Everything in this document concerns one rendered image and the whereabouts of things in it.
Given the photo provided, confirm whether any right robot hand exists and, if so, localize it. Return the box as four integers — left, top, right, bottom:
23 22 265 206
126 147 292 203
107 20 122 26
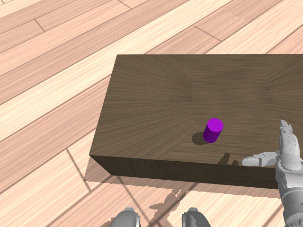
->
241 120 300 167

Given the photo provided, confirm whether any can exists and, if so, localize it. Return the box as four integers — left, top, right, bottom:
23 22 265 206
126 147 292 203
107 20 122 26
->
203 118 223 143

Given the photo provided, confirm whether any right robot arm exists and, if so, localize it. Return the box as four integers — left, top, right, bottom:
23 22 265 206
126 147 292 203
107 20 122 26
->
276 153 303 227

